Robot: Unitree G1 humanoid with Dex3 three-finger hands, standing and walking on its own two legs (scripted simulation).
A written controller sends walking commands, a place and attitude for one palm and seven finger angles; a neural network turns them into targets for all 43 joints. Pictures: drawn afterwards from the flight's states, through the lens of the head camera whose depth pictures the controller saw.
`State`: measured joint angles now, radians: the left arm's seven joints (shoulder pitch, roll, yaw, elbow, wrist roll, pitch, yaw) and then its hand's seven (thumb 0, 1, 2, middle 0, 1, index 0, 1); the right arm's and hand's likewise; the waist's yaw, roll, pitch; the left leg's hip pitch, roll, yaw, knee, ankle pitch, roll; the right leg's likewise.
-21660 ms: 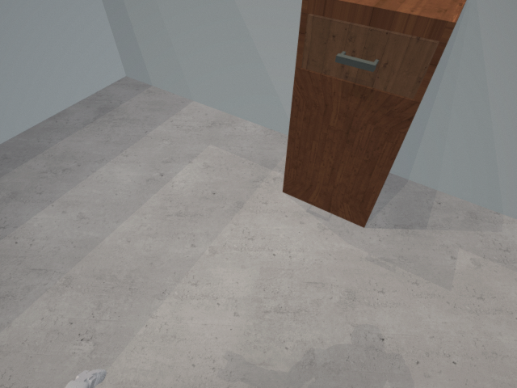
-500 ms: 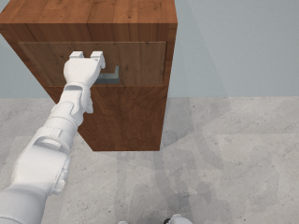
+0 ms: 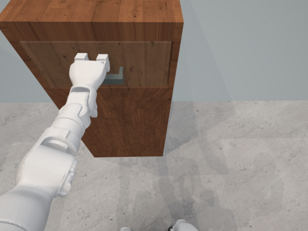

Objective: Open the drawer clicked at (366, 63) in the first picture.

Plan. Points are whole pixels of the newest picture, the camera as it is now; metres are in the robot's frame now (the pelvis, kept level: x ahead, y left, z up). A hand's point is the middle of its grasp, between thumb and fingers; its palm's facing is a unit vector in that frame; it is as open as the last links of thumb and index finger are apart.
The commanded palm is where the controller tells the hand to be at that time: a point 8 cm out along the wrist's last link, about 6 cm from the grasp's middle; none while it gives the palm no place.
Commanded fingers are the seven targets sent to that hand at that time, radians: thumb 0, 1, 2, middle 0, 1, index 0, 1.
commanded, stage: lower the fingers behind the handle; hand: left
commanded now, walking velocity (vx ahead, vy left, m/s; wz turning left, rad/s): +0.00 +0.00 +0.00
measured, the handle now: (102, 74) +0.55 +0.13 +0.05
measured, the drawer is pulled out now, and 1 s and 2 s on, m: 0.00 0.00 0.00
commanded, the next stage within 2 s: lift the fingers back up to retry in 0.40 s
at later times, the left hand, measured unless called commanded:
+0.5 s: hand (95, 86) +0.50 +0.15 +0.05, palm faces -0.03 +0.03 -1.00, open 13.8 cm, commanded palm +0.48 +0.15 +0.08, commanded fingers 0.00 -0.50 0.30 -0.30 -1.20 -0.30 -1.20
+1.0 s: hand (97, 79) +0.51 +0.14 +0.08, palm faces -0.01 -0.03 -1.00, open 13.2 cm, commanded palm +0.48 +0.15 +0.15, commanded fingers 0.00 -0.50 0.30 -0.30 -1.20 -0.30 -1.20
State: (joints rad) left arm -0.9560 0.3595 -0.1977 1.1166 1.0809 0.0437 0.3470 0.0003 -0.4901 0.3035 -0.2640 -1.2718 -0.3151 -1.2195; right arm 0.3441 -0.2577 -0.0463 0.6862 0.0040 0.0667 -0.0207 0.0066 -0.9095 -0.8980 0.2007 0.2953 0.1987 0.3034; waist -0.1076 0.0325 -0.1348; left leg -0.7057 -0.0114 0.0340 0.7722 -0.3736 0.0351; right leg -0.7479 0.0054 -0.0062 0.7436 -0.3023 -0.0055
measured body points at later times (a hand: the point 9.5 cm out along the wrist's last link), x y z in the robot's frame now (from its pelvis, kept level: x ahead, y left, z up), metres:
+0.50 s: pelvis -0.01 -0.01 +0.00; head +0.08 -0.02 +0.44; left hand +0.50 +0.14 +0.11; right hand +0.01 -0.28 -0.13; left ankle -0.01 +0.10 -0.71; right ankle +0.02 -0.12 -0.71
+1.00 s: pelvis +0.03 -0.01 +0.02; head +0.09 -0.04 +0.46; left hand +0.50 +0.14 +0.13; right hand +0.07 -0.27 -0.13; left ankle -0.01 +0.10 -0.71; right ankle +0.02 -0.12 -0.71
